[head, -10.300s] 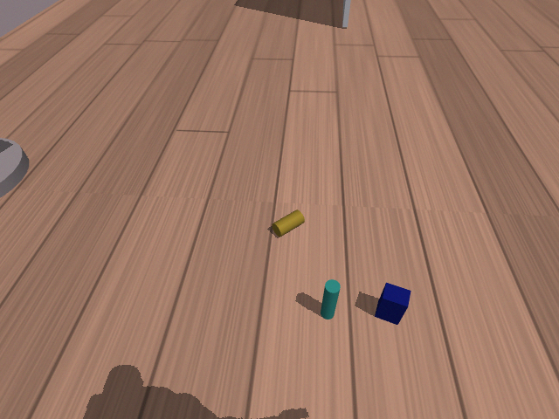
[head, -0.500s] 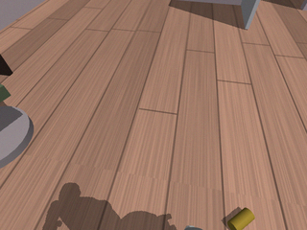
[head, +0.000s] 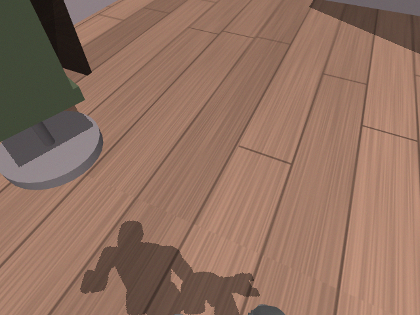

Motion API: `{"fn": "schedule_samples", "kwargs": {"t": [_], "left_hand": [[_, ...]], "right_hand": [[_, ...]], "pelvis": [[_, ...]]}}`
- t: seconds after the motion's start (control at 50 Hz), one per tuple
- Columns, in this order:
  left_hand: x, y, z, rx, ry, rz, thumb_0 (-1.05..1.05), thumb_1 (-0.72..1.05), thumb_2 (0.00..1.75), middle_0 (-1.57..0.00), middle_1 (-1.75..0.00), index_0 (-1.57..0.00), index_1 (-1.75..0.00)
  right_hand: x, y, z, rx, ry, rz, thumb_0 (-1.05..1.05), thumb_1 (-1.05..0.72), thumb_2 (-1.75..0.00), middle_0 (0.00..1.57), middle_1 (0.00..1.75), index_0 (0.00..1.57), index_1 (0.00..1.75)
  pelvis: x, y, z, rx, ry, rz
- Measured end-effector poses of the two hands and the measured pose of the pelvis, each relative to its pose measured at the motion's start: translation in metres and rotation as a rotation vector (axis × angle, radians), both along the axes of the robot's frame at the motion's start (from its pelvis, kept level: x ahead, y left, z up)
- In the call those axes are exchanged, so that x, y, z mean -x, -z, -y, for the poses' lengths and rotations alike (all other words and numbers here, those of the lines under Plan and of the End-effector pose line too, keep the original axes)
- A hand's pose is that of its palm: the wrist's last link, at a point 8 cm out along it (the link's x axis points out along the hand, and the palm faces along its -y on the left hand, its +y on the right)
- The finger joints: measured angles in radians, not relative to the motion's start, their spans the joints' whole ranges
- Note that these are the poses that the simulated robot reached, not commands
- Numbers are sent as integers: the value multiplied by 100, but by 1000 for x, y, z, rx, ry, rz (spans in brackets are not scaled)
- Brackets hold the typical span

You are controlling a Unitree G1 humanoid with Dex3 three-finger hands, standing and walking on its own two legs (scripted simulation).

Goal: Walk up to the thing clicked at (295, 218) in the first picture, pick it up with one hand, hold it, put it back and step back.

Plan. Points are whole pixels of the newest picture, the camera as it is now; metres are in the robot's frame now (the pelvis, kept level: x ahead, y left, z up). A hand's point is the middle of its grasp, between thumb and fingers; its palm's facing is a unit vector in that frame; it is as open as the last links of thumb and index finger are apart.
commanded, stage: walk up
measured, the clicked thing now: out of the picture +0.15 -0.55 -0.71
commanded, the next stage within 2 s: stand in 0.72 s
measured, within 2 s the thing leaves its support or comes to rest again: neither
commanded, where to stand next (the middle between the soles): +0.06 +0.00 m, yaw +5 degrees
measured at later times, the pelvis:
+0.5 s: pelvis +0.00 +0.00 +0.02, yaw +6 degrees
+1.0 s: pelvis +0.00 -0.01 +0.04, yaw +5 degrees
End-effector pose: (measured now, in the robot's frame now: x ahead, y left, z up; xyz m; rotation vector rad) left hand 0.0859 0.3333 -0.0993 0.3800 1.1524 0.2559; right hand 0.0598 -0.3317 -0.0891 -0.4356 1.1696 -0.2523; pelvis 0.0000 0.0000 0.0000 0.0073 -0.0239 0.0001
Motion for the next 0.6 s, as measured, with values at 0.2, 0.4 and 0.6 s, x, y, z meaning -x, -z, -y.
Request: {"fn": "schedule_samples", "kwargs": {"t": [0.2,0.4,0.6], "left_hand": [[38,1,25,23,-56,-50,0,91,90,-21,-30,-20,-30],[39,3,26,68,-95,-25,0,91,90,-21,-30,-20,-30],[34,-7,22,81,-122,12,0,91,90,-21,-30,-20,-30]], "right_hand": [[-46,16,-10,-62,-65,8,0,-90,-90,20,30,20,30],[-74,10,-36,-97,-124,37,0,-90,-90,20,30,20,30],[-82,-5,-44,-102,-148,33,0,-90,-90,20,30,20,30]], "pelvis": [[-5,-3,10,3,-60,4],[-3,-10,4,21,-92,8],[0,-22,4,23,-118,15]]}}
